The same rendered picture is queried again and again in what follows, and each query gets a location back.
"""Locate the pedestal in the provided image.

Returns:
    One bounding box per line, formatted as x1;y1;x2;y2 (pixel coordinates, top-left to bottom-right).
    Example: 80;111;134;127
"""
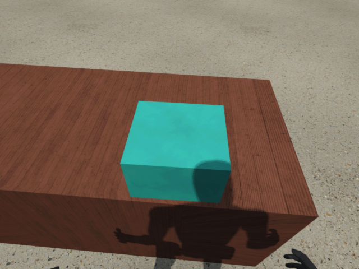
0;63;319;267

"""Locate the right robot hand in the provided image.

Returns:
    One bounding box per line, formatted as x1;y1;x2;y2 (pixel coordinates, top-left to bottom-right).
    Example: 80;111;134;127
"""
283;249;317;269

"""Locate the carton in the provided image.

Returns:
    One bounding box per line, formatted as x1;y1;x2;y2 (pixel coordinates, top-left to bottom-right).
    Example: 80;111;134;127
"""
120;101;231;203

